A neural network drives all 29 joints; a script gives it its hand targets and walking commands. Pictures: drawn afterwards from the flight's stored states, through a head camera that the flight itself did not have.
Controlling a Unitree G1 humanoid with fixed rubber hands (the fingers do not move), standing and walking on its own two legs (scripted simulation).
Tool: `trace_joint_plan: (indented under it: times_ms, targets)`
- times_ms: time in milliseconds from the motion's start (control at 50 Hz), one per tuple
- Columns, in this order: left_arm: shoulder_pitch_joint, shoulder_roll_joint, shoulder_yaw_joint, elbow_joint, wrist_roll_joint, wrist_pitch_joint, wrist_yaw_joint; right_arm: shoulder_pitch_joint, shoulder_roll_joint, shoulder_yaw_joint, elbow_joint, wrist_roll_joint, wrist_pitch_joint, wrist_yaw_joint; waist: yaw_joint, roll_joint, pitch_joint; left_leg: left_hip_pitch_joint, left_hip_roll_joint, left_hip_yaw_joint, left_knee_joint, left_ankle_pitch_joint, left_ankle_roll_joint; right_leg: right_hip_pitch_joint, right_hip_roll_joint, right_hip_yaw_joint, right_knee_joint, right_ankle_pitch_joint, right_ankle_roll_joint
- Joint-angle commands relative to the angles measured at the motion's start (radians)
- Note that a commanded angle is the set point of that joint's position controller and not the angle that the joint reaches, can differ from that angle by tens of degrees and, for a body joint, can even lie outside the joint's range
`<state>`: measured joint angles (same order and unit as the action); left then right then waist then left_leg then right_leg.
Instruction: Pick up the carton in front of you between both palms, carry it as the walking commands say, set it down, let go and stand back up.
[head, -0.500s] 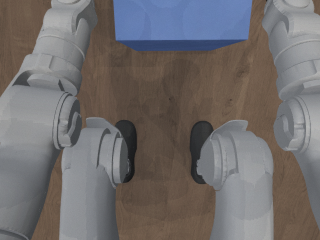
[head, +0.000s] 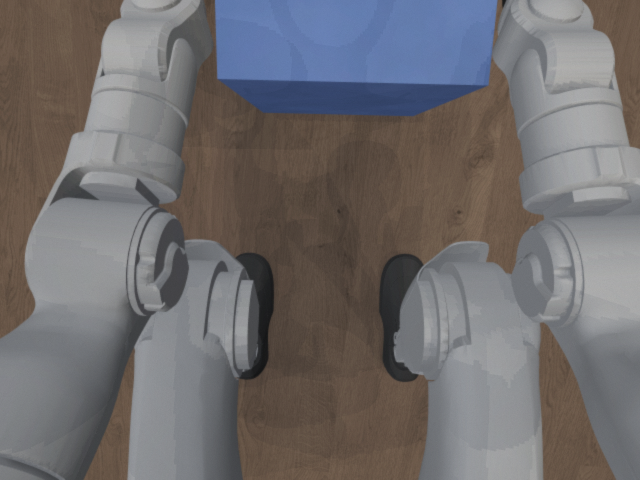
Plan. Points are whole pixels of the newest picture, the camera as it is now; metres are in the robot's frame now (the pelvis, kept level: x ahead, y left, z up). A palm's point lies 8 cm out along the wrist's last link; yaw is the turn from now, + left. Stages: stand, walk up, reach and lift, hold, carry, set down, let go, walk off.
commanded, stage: reach and lift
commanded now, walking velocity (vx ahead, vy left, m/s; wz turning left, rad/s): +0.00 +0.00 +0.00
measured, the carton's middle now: (346, 1) +0.56 -0.02 -0.22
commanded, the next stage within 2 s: none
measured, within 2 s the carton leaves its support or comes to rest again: neither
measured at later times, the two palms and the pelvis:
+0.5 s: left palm out of the picture +0.51 +0.13 +0.06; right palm out of the picture +0.49 -0.17 +0.06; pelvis -0.01 +0.01 +0.12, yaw -2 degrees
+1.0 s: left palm out of the picture +0.46 +0.13 +0.22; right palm out of the picture +0.45 -0.17 +0.22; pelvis +0.03 +0.01 +0.25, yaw -2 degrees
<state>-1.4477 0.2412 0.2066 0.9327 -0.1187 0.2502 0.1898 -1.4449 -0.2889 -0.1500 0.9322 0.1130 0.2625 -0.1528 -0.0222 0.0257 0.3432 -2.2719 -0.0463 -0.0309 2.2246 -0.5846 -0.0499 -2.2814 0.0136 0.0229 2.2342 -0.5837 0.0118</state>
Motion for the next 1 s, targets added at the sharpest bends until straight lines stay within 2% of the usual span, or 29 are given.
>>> trace_joint_plan:
  times_ms: [0,40,60,140,180,240,300,420,580,720,980]
  targets:
    - [-0.649,-1.177,-0.408,-0.364,-0.108,-0.002,-0.334,-0.642,1.156,0.379,-0.405,0.106,-0.001,0.347,-0.019,-0.043,-1.967,0.751,-0.114,0.145,-0.173,0.577,0.021,1.017,0.115,-0.105,-0.183,0.700,0.009]
    - [-0.609,-1.200,-0.409,-0.382,-0.080,0.021,-0.334,-0.553,1.192,0.369,-0.387,0.066,0.030,0.340,-0.032,-0.049,-1.931,0.695,-0.123,0.150,-0.210,0.540,0.016,1.015,0.121,-0.109,-0.221,0.682,0.015]
    - [-0.584,-1.210,-0.392,-0.362,-0.055,0.029,-0.338,-0.505,1.226,0.351,-0.360,0.041,0.042,0.341,-0.034,-0.052,-1.845,0.687,-0.123,0.149,-0.237,0.475,0.023,0.924,0.125,-0.117,-0.261,0.574,0.018]
    - [-0.425,-1.237,-0.308,-0.242,0.047,0.064,-0.351,-0.363,1.253,0.258,-0.237,-0.058,0.073,0.359,-0.017,-0.027,-1.543,0.567,-0.132,0.135,-0.348,0.356,0.018,0.761,0.133,-0.116,-0.359,0.445,0.016]
    - [-0.396,-1.224,-0.217,-0.172,0.116,0.071,-0.353,-0.357,1.240,0.197,-0.180,-0.112,0.080,0.365,-0.006,-0.033,-1.410,0.544,-0.132,0.130,-0.397,0.245,0.028,0.666,0.132,-0.113,-0.420,0.308,0.010]
    - [-0.375,-1.189,-0.103,-0.097,0.209,0.082,-0.350,-0.377,1.220,0.115,-0.129,-0.174,0.088,0.377,0.024,-0.041,-1.290,0.541,-0.130,0.121,-0.473,0.137,0.040,0.587,0.135,-0.109,-0.485,0.172,0.003]
    - [-0.386,-1.190,-0.061,-0.085,0.244,0.087,-0.349,-0.389,1.207,0.071,-0.111,-0.210,0.093,0.382,0.016,-0.049,-1.309,0.574,-0.131,0.117,-0.526,0.101,0.041,0.622,0.138,-0.112,-0.539,0.122,0.000]
    - [-0.397,-1.257,-0.109,-0.132,0.229,0.121,-0.372,-0.361,1.244,0.057,-0.121,-0.236,0.122,0.389,-0.018,-0.021,-1.452,0.687,-0.134,0.120,-0.614,0.099,0.027,0.763,0.142,-0.117,-0.625,0.137,-0.004]
    - [-0.310,-1.361,-0.279,-0.260,0.147,0.154,-0.398,-0.277,1.349,0.206,-0.253,-0.162,0.153,0.407,-0.015,0.002,-1.643,0.888,-0.134,0.114,-0.701,0.258,0.015,0.979,0.147,-0.107,-0.702,0.310,0.003]
    - [-0.150,-1.385,-0.332,-0.280,0.133,0.153,-0.400,-0.137,1.402,0.283,-0.288,-0.138,0.155,0.398,0.003,-0.028,-1.546,0.968,-0.137,0.092,-0.801,0.292,0.017,1.096,0.152,-0.082,-0.803,0.349,0.012]
    - [0.114,-1.411,-0.323,-0.255,0.184,0.123,-0.408,0.121,1.441,0.280,-0.275,-0.194,0.119,0.376,0.004,-0.038,-1.301,1.183,-0.133,0.040,-1.045,0.294,0.030,1.324,0.146,-0.023,-1.054,0.350,0.004]
